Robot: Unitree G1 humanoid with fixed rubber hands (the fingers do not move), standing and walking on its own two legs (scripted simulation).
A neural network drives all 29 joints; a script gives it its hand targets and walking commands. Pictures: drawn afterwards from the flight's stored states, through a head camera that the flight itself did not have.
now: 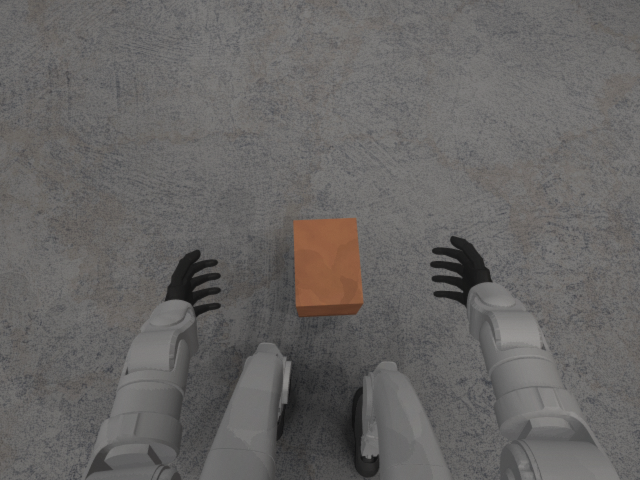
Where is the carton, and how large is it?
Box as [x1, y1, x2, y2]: [293, 218, 363, 316]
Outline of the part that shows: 355,218 293,220 296,308 299,316 355,314 363,302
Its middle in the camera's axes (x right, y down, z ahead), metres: +0.01 +0.07 +1.02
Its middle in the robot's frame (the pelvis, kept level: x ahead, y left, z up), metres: +0.49 +0.02 -0.57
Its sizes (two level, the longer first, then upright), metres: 0.217 0.159 0.182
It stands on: the floor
